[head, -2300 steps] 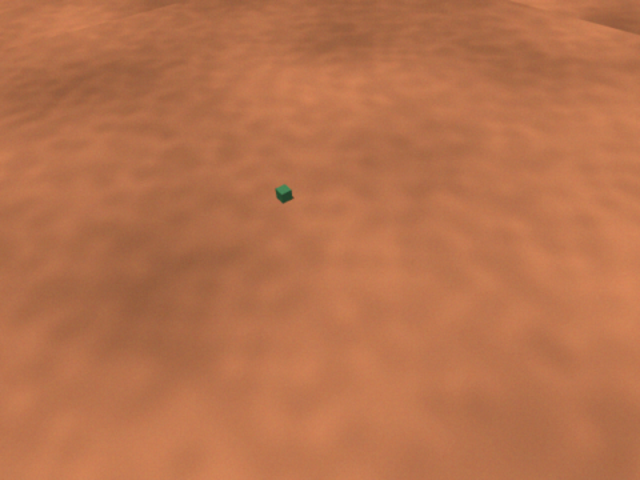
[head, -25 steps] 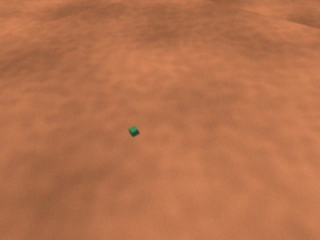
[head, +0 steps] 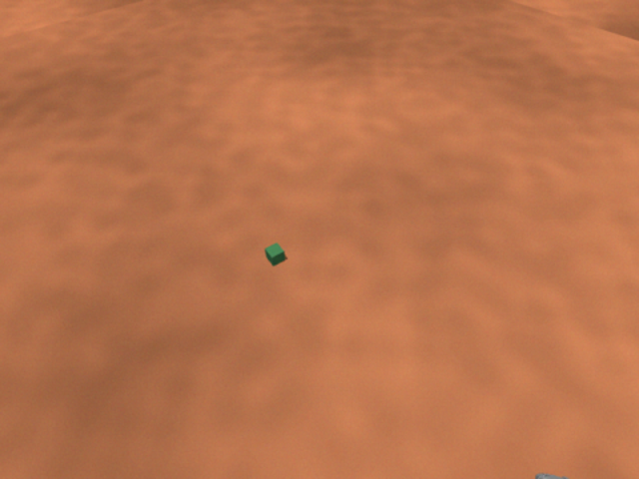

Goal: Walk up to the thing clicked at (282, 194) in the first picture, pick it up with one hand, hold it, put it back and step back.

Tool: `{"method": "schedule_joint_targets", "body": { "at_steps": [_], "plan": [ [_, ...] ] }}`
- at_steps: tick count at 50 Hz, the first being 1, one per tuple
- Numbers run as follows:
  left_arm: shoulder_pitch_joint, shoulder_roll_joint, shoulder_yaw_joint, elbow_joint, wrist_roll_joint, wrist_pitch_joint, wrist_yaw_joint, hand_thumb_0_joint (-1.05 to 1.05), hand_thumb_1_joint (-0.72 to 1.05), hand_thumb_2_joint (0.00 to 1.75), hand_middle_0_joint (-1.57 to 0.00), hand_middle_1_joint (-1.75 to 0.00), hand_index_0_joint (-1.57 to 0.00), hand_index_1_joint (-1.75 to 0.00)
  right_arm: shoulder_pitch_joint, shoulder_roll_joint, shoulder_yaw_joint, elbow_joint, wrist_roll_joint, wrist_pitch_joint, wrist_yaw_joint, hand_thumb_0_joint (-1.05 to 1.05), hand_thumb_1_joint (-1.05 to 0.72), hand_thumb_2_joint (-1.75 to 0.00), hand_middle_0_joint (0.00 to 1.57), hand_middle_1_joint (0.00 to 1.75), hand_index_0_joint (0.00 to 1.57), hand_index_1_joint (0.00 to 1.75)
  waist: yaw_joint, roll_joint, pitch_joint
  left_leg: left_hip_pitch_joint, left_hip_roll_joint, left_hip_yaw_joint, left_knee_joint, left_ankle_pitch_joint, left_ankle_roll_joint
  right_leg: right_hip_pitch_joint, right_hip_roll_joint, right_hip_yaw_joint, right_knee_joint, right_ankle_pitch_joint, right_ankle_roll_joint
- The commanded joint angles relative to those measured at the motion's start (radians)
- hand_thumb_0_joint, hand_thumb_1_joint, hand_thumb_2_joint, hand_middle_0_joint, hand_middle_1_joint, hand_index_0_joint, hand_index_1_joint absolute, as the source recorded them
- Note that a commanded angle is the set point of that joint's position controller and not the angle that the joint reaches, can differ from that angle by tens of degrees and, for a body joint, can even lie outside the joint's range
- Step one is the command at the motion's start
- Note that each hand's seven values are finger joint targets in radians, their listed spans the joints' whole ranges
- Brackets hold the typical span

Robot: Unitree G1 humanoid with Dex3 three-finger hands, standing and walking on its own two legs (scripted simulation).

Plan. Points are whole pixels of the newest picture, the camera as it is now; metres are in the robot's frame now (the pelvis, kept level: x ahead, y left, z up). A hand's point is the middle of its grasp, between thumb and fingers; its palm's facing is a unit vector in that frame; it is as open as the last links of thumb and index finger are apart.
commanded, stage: step back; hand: left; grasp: from above
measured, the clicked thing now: (275, 254) +1.02 +0.22 -0.74
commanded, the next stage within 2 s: stand in 0.10 s
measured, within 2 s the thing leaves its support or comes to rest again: neither
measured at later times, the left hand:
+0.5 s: hand out of the picture +0.08 +0.24 -0.14, palm faces -0.03 -0.94 -0.33, open 7.4 cm
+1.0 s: hand out of the picture +0.07 +0.24 -0.14, palm faces -0.03 -0.94 -0.34, open 7.4 cm
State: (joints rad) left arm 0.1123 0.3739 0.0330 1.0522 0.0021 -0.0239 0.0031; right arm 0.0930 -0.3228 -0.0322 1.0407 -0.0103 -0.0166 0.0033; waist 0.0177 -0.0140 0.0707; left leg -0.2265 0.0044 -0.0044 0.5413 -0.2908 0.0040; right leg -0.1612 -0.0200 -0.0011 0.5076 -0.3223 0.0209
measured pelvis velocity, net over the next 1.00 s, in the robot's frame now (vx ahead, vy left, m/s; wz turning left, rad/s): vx -0.01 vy -0.01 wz -0.01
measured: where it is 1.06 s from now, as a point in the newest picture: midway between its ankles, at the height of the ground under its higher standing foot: outside the picture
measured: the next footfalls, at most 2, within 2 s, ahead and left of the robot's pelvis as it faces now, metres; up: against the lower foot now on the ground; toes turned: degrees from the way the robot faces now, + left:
none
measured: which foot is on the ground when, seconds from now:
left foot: down 0.00-1.00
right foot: down 0.00-1.00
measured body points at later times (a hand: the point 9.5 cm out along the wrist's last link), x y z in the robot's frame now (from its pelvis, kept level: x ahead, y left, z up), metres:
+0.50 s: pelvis -0.01 -0.01 +0.01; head +0.00 +0.00 +0.46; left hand +0.09 +0.29 -0.12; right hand +0.08 -0.31 -0.12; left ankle +0.00 +0.12 -0.73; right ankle -0.03 -0.13 -0.73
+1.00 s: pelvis -0.01 -0.01 +0.01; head +0.00 -0.01 +0.46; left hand +0.07 +0.29 -0.12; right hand +0.06 -0.31 -0.12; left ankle +0.00 +0.12 -0.73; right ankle -0.03 -0.13 -0.73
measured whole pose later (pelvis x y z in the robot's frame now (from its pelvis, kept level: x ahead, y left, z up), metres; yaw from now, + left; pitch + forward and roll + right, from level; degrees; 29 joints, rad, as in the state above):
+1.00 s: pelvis -0.01 -0.01 +0.01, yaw +0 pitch -2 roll +0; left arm 0.11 0.35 0.00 1.14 0.00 -0.02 0.00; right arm 0.09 -0.34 0.00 1.15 0.00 -0.01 0.01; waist -0.01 0.00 0.04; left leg -0.14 0.02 0.00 0.32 -0.16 -0.01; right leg -0.08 -0.01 0.00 0.31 -0.20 0.01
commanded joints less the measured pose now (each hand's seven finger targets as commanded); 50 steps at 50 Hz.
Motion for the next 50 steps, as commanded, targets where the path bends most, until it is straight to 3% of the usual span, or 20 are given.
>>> {"method": "schedule_joint_targets", "body": {
  "at_steps": [1,4,5,8,12,21,24,28,32,37,39,43,46,50],
  "plan": [
    [-0.025,0.211,0.040,-0.053,0.004,-0.019,0.018,0.00,0.90,0.90,-0.20,-0.30,-0.20,-0.30,-0.040,-0.232,-0.052,-0.047,0.001,-0.020,-0.021,0.00,-0.90,-0.90,0.20,0.30,0.20,0.30,-0.004,0.024,-0.175,0.105,0.118,-0.073,-0.053,0.502,0.053,0.065,-0.087,0.055,-0.018,0.434,-0.061],
    [-0.043,0.214,0.043,-0.049,0.007,-0.019,0.020,0.00,0.90,0.90,-0.20,-0.30,-0.20,-0.30,-0.050,-0.225,-0.052,-0.037,0.001,-0.016,-0.021,0.00,-0.90,-0.90,0.20,0.30,0.20,0.30,-0.009,-0.002,-0.180,0.094,0.109,-0.052,-0.043,0.498,0.047,0.088,-0.096,0.065,-0.019,0.477,-0.064],
    [-0.044,0.175,0.019,-0.028,-0.003,-0.014,0.017,0.00,0.90,0.90,-0.20,-0.30,-0.20,-0.30,-0.064,-0.228,-0.036,-0.030,0.008,-0.017,-0.020,0.00,-0.90,-0.90,0.20,0.30,0.20,0.30,-0.014,0.007,-0.151,0.134,0.119,-0.093,-0.093,0.521,0.042,0.047,-0.105,0.085,-0.075,0.506,-0.053],
    [-0.066,0.178,0.014,-0.022,-0.003,-0.010,0.016,0.00,0.90,0.90,-0.20,-0.30,-0.20,-0.30,-0.092,-0.231,-0.033,-0.017,0.008,-0.018,-0.015,0.00,-0.90,-0.90,0.20,0.30,0.20,0.30,-0.015,0.011,-0.118,0.145,0.123,-0.094,-0.142,0.476,0.034,0.055,-0.095,0.074,-0.134,0.427,-0.037],
    [-0.083,0.189,0.016,-0.008,0.000,-0.014,0.014,0.00,0.90,0.90,-0.20,-0.30,-0.20,-0.30,-0.097,-0.223,-0.028,-0.001,0.007,-0.020,-0.012,0.00,-0.90,-0.90,0.20,0.30,0.20,0.30,-0.018,0.008,-0.154,0.182,0.126,-0.084,-0.181,0.482,0.023,0.103,-0.107,0.074,-0.162,0.441,-0.037],
    [-0.096,0.185,0.011,0.022,0.004,-0.016,0.009,0.00,0.90,0.90,-0.20,-0.30,-0.20,-0.30,-0.116,-0.224,-0.019,0.031,0.006,-0.017,-0.006,0.00,-0.90,-0.90,0.20,0.30,0.20,0.30,-0.020,0.024,-0.106,0.135,0.116,-0.080,-0.259,0.265,0.009,0.095,-0.108,0.083,-0.244,0.264,-0.030],
    [-0.085,0.193,0.012,0.026,0.006,-0.019,0.007,0.00,0.90,0.90,-0.20,-0.30,-0.20,-0.30,-0.105,-0.224,-0.019,0.039,0.004,-0.017,-0.004,0.00,-0.90,-0.90,0.20,0.30,0.20,0.30,-0.020,0.014,-0.105,0.153,0.116,-0.079,-0.266,0.240,0.007,0.066,-0.111,0.090,-0.258,0.236,-0.034],
    [-0.077,0.192,0.012,0.034,0.006,-0.014,0.005,0.00,0.90,0.90,-0.20,-0.30,-0.20,-0.30,-0.093,-0.228,-0.017,0.050,0.002,-0.015,-0.003,0.00,-0.90,-0.90,0.20,0.30,0.20,0.30,-0.020,0.022,-0.069,0.120,0.114,-0.088,-0.284,0.135,0.005,0.029,-0.106,0.095,-0.276,0.124,-0.035],
    [-0.062,0.188,0.010,0.037,0.006,-0.016,0.004,0.00,0.90,0.90,-0.20,-0.30,-0.20,-0.30,-0.075,-0.235,-0.016,0.054,0.002,-0.020,-0.004,0.00,-0.90,-0.90,0.20,0.30,0.20,0.30,-0.021,0.016,-0.101,0.134,0.120,-0.091,-0.278,0.196,0.010,0.051,-0.108,0.093,-0.262,0.195,-0.035],
    [-0.054,0.191,0.010,0.037,0.003,-0.013,0.004,0.00,0.90,0.90,-0.20,-0.30,-0.20,-0.30,-0.055,-0.234,-0.012,0.058,0.001,-0.019,-0.007,0.00,-0.90,-0.90,0.20,0.30,0.20,0.30,-0.022,0.015,-0.101,0.134,0.121,-0.091,-0.274,0.209,0.010,0.047,-0.108,0.093,-0.252,0.204,-0.039],
    [-0.047,0.190,0.007,0.036,0.003,-0.015,0.003,0.00,0.90,0.90,-0.20,-0.30,-0.20,-0.30,-0.056,-0.235,-0.010,0.056,0.002,-0.020,-0.007,0.00,-0.90,-0.90,0.20,0.30,0.20,0.30,-0.020,0.005,-0.116,0.152,0.127,-0.089,-0.259,0.280,0.011,0.056,-0.111,0.091,-0.245,0.262,-0.039],
    [-0.038,0.189,0.005,0.035,0.004,-0.014,0.005,0.00,0.90,0.90,-0.20,-0.30,-0.20,-0.30,-0.047,-0.238,-0.007,0.059,0.004,-0.019,-0.009,0.00,-0.90,-0.90,0.20,0.30,0.20,0.30,-0.021,0.004,-0.109,0.159,0.128,-0.088,-0.251,0.298,0.010,0.048,-0.109,0.088,-0.242,0.283,-0.036],
    [-0.043,0.189,0.001,0.035,0.004,-0.014,0.007,0.00,0.90,0.90,-0.20,-0.30,-0.20,-0.30,-0.044,-0.234,-0.005,0.059,0.003,-0.014,-0.006,0.00,-0.90,-0.90,0.20,0.30,0.20,0.30,-0.028,-0.016,-0.079,0.125,0.121,-0.087,-0.258,0.226,0.008,0.039,-0.108,0.090,-0.260,0.225,-0.034],
    [-0.037,0.189,0.001,0.031,0.001,-0.015,0.006,0.00,0.90,0.90,-0.20,-0.30,-0.20,-0.30,-0.043,-0.238,-0.002,0.058,0.004,-0.016,-0.006,0.00,-0.90,-0.90,0.20,0.30,0.20,0.30,-0.023,0.026,-0.098,0.131,0.126,-0.086,-0.253,0.283,0.009,0.065,-0.113,0.094,-0.250,0.287,-0.035]
  ]
}}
